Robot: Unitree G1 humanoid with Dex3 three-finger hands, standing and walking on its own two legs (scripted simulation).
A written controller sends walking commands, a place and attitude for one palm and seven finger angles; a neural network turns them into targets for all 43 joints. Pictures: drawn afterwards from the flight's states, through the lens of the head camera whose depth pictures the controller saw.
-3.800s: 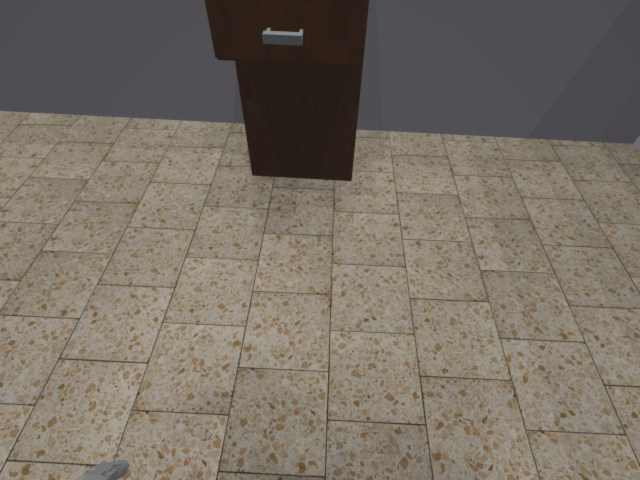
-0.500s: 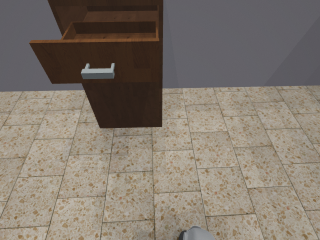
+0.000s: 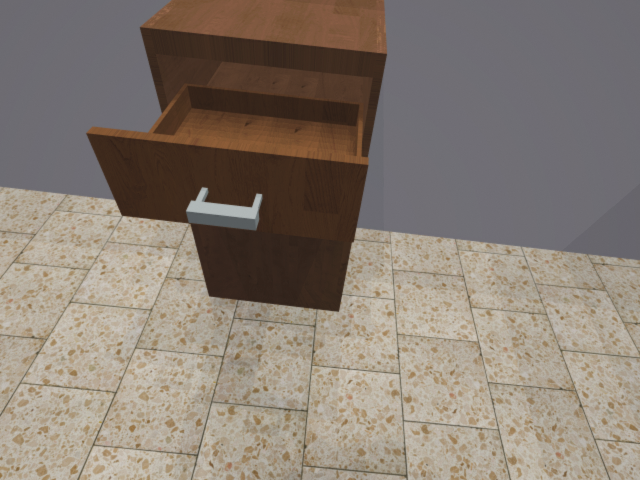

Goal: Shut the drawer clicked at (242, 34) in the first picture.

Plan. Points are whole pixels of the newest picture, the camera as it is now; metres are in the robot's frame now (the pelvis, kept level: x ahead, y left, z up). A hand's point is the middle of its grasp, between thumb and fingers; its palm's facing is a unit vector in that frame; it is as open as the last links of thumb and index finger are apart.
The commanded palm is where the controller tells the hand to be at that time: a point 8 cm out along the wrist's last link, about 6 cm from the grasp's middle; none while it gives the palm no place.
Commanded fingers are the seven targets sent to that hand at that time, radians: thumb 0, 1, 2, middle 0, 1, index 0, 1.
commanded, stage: take the last steps up to it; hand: left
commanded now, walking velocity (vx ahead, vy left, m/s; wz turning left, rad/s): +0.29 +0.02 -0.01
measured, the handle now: (227, 205) +0.51 +0.21 +0.03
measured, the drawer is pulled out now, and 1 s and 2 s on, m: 0.30 0.30 0.30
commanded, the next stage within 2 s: come to a stop and stand still in 0.42 s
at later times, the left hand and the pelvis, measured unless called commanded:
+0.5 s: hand (222, 416) +0.24 +0.17 -0.17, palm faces -0.04 -0.98 -0.21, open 7.4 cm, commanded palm none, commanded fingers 0.00 0.90 0.90 -0.20 -0.30 -0.20 -0.30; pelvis +0.15 -0.01 +0.00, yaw -2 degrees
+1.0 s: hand (193, 427) +0.23 +0.22 -0.19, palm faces +0.07 -0.97 -0.22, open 7.4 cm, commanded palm none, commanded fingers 0.00 0.90 0.90 -0.20 -0.30 -0.20 -0.30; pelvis +0.17 +0.02 -0.01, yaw -1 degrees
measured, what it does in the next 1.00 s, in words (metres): walks ahead: left foot, then right foot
